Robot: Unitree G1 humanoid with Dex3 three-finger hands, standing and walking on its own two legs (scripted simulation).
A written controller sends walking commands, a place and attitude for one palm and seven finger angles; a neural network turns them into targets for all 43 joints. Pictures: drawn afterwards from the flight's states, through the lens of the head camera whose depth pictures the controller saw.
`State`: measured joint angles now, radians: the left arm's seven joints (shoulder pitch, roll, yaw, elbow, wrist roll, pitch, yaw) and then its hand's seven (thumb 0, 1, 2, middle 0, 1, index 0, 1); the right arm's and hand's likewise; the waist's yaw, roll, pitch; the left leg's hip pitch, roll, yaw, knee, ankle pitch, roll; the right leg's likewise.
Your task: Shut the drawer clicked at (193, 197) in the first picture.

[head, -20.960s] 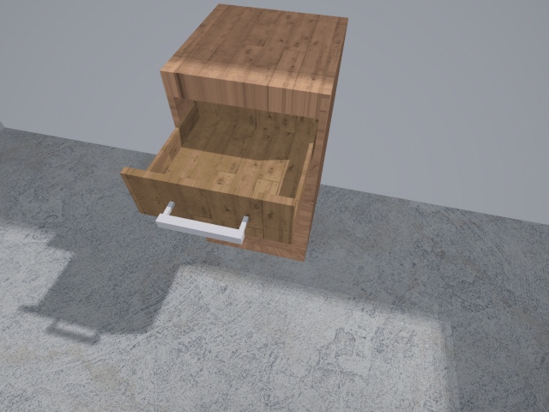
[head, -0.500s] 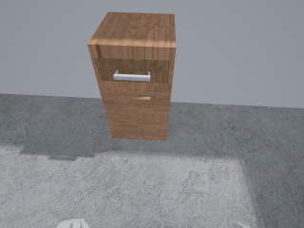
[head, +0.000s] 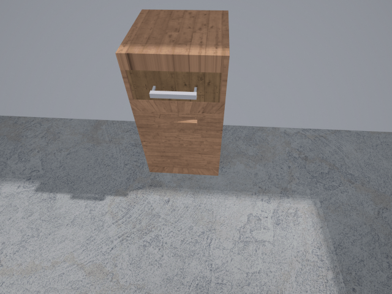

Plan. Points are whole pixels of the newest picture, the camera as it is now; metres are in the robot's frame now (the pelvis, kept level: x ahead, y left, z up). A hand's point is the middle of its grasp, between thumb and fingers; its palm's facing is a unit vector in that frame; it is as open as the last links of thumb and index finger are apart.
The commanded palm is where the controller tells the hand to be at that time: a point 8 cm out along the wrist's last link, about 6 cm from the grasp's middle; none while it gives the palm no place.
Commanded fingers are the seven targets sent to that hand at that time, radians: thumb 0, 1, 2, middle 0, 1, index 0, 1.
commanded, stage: let the arm hang, fingers relaxed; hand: left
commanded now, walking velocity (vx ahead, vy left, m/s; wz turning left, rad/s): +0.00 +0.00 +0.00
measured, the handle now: (173, 91) +0.88 +0.14 -0.12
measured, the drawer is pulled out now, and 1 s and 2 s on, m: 0.00 0.00 0.00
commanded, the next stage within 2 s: look to check the result in 0.36 s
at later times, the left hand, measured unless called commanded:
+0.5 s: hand out of the picture +0.00 +0.15 -0.17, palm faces +0.02 -0.98 -0.18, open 7.4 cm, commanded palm none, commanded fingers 0.00 0.90 0.90 -0.20 -0.30 -0.20 -0.30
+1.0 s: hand out of the picture +0.00 +0.13 -0.17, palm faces +0.04 -0.98 -0.19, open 7.4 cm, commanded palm none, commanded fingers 0.00 0.90 0.90 -0.20 -0.30 -0.20 -0.30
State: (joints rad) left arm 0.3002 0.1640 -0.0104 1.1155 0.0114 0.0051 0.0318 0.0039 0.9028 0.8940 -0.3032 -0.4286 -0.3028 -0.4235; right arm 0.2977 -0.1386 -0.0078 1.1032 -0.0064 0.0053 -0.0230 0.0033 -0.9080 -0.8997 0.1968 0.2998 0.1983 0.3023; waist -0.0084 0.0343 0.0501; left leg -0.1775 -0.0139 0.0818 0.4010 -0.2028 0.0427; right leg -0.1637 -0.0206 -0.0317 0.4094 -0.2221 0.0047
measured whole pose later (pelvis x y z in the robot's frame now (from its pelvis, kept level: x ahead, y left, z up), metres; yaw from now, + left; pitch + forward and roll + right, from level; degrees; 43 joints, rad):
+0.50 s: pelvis +0.01 -0.01 +0.00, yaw +0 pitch -1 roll +0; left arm 0.29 0.12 0.00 1.14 0.01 -0.01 0.04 0.00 0.91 0.89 -0.20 -0.30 -0.20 -0.30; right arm 0.32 -0.12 -0.02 1.15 -0.01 -0.01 -0.04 0.00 -0.91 -0.90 0.20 0.30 0.20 0.30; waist -0.01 0.02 0.05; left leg -0.16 0.00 0.08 0.39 -0.21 0.02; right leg -0.15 0.00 -0.04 0.41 -0.23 -0.01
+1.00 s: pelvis +0.02 -0.03 +0.00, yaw +0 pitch -1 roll +0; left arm 0.30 0.11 0.00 1.14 0.01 -0.02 0.04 0.00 0.91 0.89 -0.20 -0.30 -0.20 -0.30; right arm 0.30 -0.11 -0.02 1.15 -0.01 -0.01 -0.04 0.00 -0.91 -0.90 0.20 0.30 0.20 0.30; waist -0.01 0.02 0.04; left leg -0.15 0.02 0.07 0.39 -0.22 0.00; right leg -0.14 0.02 -0.04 0.40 -0.25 -0.04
